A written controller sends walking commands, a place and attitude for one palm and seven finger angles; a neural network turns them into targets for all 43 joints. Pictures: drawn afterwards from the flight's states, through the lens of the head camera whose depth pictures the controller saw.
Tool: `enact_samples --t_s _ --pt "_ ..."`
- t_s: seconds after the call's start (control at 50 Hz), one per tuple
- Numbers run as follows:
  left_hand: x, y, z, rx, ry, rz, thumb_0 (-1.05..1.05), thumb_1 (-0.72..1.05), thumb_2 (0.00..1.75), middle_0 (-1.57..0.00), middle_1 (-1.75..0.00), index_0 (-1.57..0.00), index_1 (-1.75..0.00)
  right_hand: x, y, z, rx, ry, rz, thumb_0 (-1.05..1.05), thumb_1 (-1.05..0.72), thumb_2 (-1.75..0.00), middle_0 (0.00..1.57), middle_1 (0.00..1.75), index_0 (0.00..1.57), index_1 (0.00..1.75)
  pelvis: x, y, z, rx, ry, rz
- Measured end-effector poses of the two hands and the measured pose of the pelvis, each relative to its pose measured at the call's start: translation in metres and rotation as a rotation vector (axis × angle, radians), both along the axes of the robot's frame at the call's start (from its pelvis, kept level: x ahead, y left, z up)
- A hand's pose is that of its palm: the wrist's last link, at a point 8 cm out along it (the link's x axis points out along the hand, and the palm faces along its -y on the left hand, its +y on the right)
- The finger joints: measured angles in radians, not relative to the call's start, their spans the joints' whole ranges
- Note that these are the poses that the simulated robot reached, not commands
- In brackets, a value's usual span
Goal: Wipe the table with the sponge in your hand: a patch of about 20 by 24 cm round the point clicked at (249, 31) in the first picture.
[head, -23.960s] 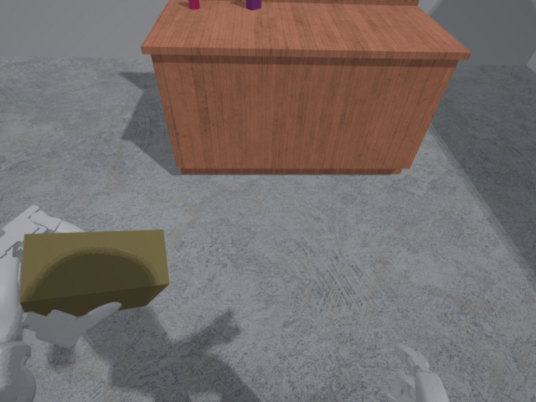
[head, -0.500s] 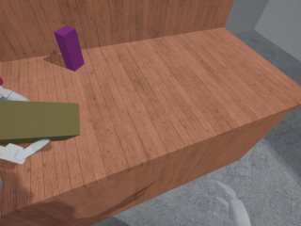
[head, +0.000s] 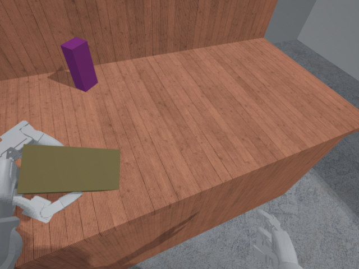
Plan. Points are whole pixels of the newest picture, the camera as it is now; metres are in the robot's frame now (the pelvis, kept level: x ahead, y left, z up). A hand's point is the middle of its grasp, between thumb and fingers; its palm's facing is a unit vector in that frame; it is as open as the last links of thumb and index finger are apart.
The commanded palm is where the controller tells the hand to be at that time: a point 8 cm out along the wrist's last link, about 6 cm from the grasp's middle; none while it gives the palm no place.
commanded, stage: come to a stop and stand still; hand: left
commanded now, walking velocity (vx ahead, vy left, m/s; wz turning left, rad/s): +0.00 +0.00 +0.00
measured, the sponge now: (84, 172) +0.24 +0.20 +0.14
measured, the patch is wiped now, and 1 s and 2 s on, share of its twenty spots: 0.00 0.00 0.00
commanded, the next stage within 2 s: look again from close up in 0.24 s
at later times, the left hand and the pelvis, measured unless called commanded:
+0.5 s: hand (44, 181) +0.21 +0.24 +0.16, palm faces +0.38 -0.85 -0.36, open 10.2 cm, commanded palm +0.15 +0.27 +0.17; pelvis -0.01 -0.01 +0.00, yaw +0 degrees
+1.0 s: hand (25, 144) +0.24 +0.27 +0.20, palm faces +0.47 -0.78 -0.41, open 10.2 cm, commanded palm +0.15 +0.27 +0.17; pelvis -0.02 -0.01 +0.00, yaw -1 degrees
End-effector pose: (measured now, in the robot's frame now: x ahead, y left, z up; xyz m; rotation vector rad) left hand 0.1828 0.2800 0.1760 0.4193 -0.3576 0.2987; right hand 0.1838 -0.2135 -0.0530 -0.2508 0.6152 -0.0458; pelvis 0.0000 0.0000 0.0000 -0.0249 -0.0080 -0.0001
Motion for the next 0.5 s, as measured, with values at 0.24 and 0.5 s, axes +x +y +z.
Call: enact_samples --t_s 0.24,0.5 --pt "-0.011 0.009 -0.007 -0.011 0.06 0.059 -0.01 -0.52 1.03 -0.71 -1.32 -0.75 -1.31 -0.004 0.0 -0.002 -0.016 0.043 0.01 0.01 -0.91 -0.9 0.21 0.3 0.2 0.3 -0.001 -0.003 0.001 -0.001 -0.001 0.011" --pt "-0.013 0.002 -0.008 -0.007 0.081 0.06 -0.01 -0.52 1.03 -0.71 -1.32 -0.75 -1.31 -0.022 -0.011 -0.007 -0.006 0.055 -0.032 0.01 -0.91 -0.9 0.21 0.3 0.2 0.3 -0.008 -0.008 0.002 0.001 -0.003 0.006"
